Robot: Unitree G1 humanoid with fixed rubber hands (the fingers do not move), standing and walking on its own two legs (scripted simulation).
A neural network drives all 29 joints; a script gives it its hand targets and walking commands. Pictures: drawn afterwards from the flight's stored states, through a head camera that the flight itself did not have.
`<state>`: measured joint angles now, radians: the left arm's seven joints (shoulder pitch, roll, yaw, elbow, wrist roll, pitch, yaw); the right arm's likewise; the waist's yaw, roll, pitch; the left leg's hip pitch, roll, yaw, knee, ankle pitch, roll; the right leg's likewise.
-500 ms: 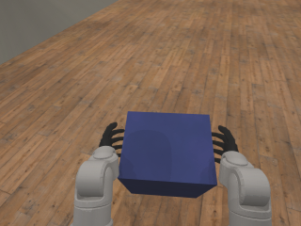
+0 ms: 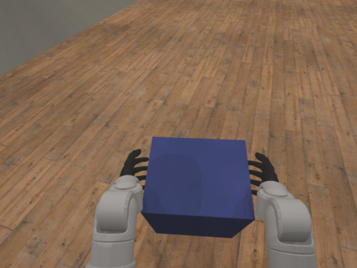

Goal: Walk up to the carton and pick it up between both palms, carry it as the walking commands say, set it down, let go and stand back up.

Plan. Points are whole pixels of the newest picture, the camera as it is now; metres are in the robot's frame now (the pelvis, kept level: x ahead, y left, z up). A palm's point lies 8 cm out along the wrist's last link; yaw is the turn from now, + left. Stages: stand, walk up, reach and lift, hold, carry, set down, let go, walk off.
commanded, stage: hold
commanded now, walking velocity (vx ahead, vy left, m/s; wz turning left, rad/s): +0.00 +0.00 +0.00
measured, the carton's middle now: (195, 192) +0.30 -0.01 -0.01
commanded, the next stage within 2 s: set down in 0.88 s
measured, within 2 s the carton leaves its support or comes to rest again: neither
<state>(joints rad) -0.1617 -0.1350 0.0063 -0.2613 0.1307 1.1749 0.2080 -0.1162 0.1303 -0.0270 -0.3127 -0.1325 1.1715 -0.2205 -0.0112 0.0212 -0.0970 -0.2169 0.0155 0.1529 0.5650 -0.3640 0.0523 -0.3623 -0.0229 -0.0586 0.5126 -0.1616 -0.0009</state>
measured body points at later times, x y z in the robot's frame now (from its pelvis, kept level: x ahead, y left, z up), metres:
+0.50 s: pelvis -0.01 -0.04 +0.01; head -0.03 -0.07 +0.46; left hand +0.28 +0.13 +0.05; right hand +0.31 -0.16 +0.05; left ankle -0.03 +0.07 -0.73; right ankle +0.07 -0.15 -0.73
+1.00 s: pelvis +0.00 -0.03 +0.01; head -0.01 -0.04 +0.46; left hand +0.29 +0.14 +0.04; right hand +0.33 -0.16 +0.06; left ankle -0.03 +0.07 -0.73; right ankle +0.07 -0.15 -0.73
